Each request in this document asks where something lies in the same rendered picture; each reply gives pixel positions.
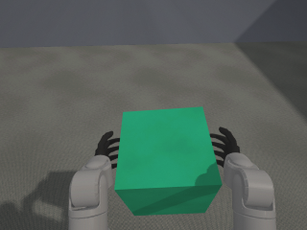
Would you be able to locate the robot right hand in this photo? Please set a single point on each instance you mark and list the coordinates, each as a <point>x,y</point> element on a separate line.
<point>229,146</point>

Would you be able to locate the left robot forearm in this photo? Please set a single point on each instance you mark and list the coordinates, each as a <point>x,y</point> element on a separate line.
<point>88,195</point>

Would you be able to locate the right robot forearm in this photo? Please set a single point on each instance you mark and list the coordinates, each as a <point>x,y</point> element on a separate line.
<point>253,200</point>

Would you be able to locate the robot left hand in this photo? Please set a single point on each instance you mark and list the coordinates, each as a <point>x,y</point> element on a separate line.
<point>103,147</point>

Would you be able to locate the carton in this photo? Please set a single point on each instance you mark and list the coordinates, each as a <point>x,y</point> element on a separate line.
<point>166,162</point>

